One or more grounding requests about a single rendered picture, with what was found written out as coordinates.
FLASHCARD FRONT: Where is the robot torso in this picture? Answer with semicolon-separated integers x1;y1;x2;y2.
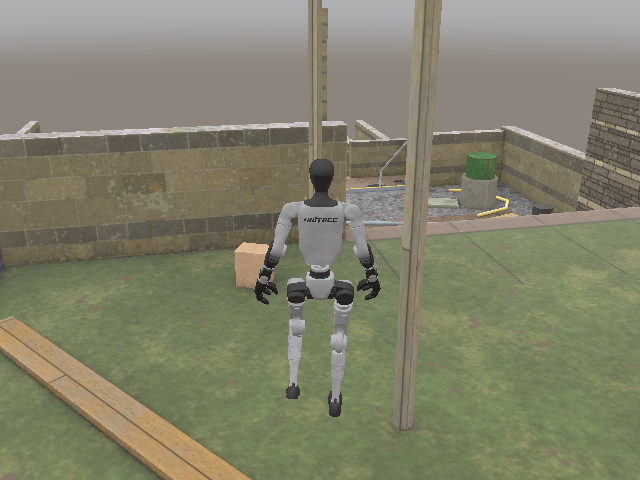
297;197;344;300

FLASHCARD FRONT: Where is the robot right upper arm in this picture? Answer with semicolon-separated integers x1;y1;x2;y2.
342;202;370;258

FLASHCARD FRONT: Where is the robot right hand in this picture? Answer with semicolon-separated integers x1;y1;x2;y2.
357;279;381;300

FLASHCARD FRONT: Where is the robot right foot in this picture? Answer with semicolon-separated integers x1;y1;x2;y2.
328;391;342;417

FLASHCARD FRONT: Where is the robot left upper arm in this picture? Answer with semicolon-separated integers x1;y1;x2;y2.
270;201;300;257

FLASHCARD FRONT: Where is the robot left hand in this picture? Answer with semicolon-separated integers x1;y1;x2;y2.
254;279;278;305

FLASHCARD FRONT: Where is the robot right forearm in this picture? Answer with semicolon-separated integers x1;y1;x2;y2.
359;243;378;282

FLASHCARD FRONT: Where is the robot left forearm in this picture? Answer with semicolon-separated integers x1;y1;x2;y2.
257;241;280;284

